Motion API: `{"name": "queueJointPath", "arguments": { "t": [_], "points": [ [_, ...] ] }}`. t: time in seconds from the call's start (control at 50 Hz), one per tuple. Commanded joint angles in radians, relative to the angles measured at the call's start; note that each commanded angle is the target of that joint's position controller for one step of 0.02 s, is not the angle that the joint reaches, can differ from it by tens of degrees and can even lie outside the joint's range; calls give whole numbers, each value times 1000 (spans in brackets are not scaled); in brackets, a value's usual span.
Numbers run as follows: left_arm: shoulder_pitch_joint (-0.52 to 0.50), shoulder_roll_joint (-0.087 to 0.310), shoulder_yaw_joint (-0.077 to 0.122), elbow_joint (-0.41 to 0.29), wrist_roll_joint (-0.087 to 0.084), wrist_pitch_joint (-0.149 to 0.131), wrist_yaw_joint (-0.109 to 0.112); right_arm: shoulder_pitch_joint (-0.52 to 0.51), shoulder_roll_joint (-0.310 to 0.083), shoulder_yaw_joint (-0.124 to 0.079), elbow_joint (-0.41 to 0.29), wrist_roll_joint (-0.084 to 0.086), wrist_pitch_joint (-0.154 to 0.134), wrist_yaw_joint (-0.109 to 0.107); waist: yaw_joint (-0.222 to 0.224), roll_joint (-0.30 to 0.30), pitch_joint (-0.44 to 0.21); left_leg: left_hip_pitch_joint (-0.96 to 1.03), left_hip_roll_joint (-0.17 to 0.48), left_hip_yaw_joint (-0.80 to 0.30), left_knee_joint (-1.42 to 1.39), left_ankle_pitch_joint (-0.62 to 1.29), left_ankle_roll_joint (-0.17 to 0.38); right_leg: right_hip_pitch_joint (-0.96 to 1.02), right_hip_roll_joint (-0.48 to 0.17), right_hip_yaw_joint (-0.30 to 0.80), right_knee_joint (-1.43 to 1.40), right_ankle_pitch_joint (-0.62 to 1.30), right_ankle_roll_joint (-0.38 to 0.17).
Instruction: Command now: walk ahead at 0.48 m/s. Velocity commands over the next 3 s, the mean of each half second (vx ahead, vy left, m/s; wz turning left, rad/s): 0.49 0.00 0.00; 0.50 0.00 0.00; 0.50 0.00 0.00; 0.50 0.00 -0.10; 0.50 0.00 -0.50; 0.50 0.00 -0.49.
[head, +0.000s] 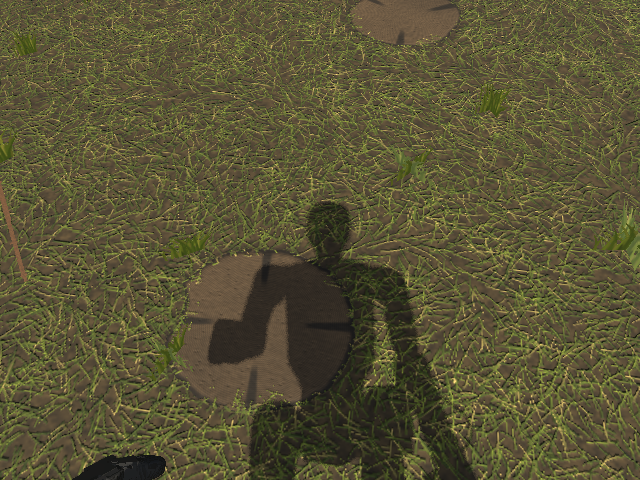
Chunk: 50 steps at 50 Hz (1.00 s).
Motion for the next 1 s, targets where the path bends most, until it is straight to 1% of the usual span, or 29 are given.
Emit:
{"name": "queueJointPath", "arguments": {
  "t": [0.02, 0.04, 0.06, 0.08, 0.12, 0.14, 0.18, 0.22, 0.3, 0.36, 0.4, 0.42, 0.44, 0.46, 0.48, 0.5, 0.52, 0.54, 0.56, 0.58, 0.6, 0.64, 0.68, 0.74, 0.84, 0.9, 0.94, 0.98, 1.0],
  "points": [
    [304, 127, 31, 56, 3, 8, 5, -56, -110, -14, -110, 44, -61, 9, 150, -134, -257, -668, 16, -82, 550, 26, 48, 737, -365, 601, -312, -148, -218],
    [221, 103, 21, 43, 8, -3, -2, -106, -113, -18, -123, 34, -60, -3, 102, -12, -176, -617, 70, -60, 477, 112, 54, 553, -329, 480, -342, -42, -186],
    [182, 75, 13, 42, 17, -14, -6, -119, -120, -34, -125, 14, -47, -14, 66, -2, -139, -555, 104, -56, 411, 156, 58, 430, -289, 398, -365, 22, -166],
    [176, 61, 7, 53, 23, -16, -8, -86, -97, -35, -122, 9, -30, -17, 32, -27, -120, -501, 124, -61, 381, 177, 62, 352, -264, 345, -396, 18, -163],
    [205, 79, 8, 73, 19, -19, 0, -80, -60, -32, -132, 10, -7, -20, 11, -62, -73, -488, 141, -50, 309, 180, 56, 266, -250, 297, -453, 0, -175],
    [220, 96, 9, 81, 18, -20, 7, -115, -68, -34, -150, 8, -1, -21, 8, -65, -45, -517, 149, -44, 264, 206, 46, 245, -249, 277, -476, 2, -180],
    [260, 126, 14, 90, 20, -18, 25, -210, -91, -38, -188, -6, 2, -21, 22, -51, -14, -600, 159, -35, 156, 302, 18, 259, -249, 253, -499, 23, -185],
    [299, 138, 17, 92, 16, -11, 37, -291, -93, -35, -213, -12, -1, -13, 43, -42, -6, -640, 154, -23, 18, 423, 6, 297, -234, 217, -498, 57, -166],
    [378, 160, 20, 98, 2, -3, 43, -445, -72, -18, -250, -3, -9, 7, 97, -47, 7, -573, 93, 39, -243, 563, 1, 342, -203, 142, -483, 80, -123],
    [440, 170, 25, 118, -6, 9, 43, -531, -80, -10, -283, 6, -13, 27, 127, -54, 26, -585, 72, 42, -336, 527, 10, 445, -243, 150, -435, 61, -117],
    [454, 179, 30, 126, -8, 19, 45, -549, -99, -12, -302, 9, -19, 40, 118, -66, 26, -579, 62, 37, -378, 458, 34, 517, -281, 165, -392, 83, -103],
    [448, 186, 34, 126, -8, 25, 47, -530, -114, -16, -304, 9, -22, 44, 100, -77, 15, -543, 51, 41, -395, 420, 48, 541, -294, 169, -364, 127, -93],
    [429, 195, 36, 121, -7, 30, 47, -479, -136, -25, -295, 9, -25, 46, 64, -91, -14, -464, 27, 60, -410, 391, 65, 552, -293, 160, -305, 250, -79],
    [406, 188, 33, 115, -5, 37, 47, -361, -171, -45, -262, 6, -27, 44, -4, -86, -85, -305, -7, 89, -428, 387, 90, 541, -254, 121, -159, 416, -56],
    [402, 152, 20, 101, 4, 39, 47, -170, -234, -73, -208, 0, -28, 37, -77, -53, -212, -31, 26, 49, -397, 414, 131, 425, -196, 70, 82, 418, -22],
    [500, 53, -10, 77, 16, 25, 42, -24, -347, -98, -181, -25, -24, 31, -62, 168, -384, 372, 291, -355, -417, 351, 267, 58, -63, 16, 495, 59, 44],
    [514, 32, -21, 87, -2, -3, 35, 6, -308, -84, -169, -18, -21, 39, -58, 292, -485, 489, 390, -723, -609, 225, 346, -151, 30, 140, 699, -450, 57],
    [427, 135, 5, 71, -28, -20, 32, -67, -235, -61, -181, -10, -25, 41, -56, 203, -356, 398, 353, -614, -616, 182, 288, -257, -38, 196, 784, -421, 34],
    [347, 149, 7, 48, -34, -26, 33, -156, -192, -47, -205, -10, -24, 38, -38, 135, -248, 254, 314, -456, -622, 246, 249, -271, -91, 170, 770, -335, 19],
    [313, 140, 11, 46, -22, -22, 40, -233, -164, -36, -216, -16, -24, 41, -3, 61, -173, 97, 272, -341, -654, 336, 230, -225, -134, 152, 702, -254, 20],
    [317, 134, 19, 49, -9, -7, 46, -274, -137, -28, -219, -24, -28, 43, 33, 63, -135, -7, 233, -262, -687, 383, 212, -162, -168, 158, 631, -203, 20],
    [354, 91, 18, 61, -5, 21, 47, -269, -130, -27, -204, -27, -32, 46, 65, 75, -113, -96, 204, -192, -743, 415, 217, -87, -181, 151, 569, -158, 27],
    [327, 83, 20, 51, -1, 33, 50, -234, -158, -33, -185, -25, -36, 36, 73, 59, -82, -107, 199, -146, -778, 468, 232, -126, -185, 145, 500, -94, 41],
    [218, 87, 26, 14, 11, 33, 48, -183, -173, -36, -165, -22, -29, 17, 51, 43, -46, -63, 194, -103, -803, 494, 226, -218, -184, 144, 336, 52, 64],
    [55, 62, 15, -30, 5, 22, 32, -113, -185, -36, -137, -11, -20, 2, 2, 53, -1, -31, 164, -23, -820, 456, 191, -181, -138, 97, 72, 233, 69],
    [-22, 62, 8, -58, -1, 17, 18, -61, -189, -40, -108, -7, -11, 1, -23, 53, 28, 57, 192, -16, -793, 464, 190, -200, -122, 88, -7, 206, 59],
    [-56, 67, 6, -80, -5, 10, 6, -46, -195, -45, -94, -4, -1, -3, -25, 57, 40, 121, 222, -22, -756, 496, 186, -212, -117, 91, -43, 151, 42],
    [-42, 86, 11, -87, -7, 3, -3, -57, -206, -51, -89, 0, 8, -7, -1, 71, 26, 163, 243, -24, -707, 584, 171, -164, -101, 80, -71, 77, 18],
    [-2, 104, 19, -80, -7, 0, -5, -75, -215, -54, -92, 0, 12, -8, 25, 85, -1, 169, 241, -18, -661, 709, 160, -86, -78, 61, -79, 43, 3]
  ]
}}
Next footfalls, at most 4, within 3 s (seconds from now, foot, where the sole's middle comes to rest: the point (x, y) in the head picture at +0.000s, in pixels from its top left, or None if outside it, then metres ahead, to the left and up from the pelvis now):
0.48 left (240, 466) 0.46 0.16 -0.75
1.06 right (349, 320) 0.77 -0.08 -0.75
1.60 left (246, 216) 1.09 0.16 -0.75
2.18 right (336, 134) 1.38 -0.09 -0.75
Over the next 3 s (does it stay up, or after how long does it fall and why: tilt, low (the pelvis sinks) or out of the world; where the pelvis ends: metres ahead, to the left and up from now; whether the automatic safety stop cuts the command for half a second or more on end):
stays up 1.67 -0.09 0.03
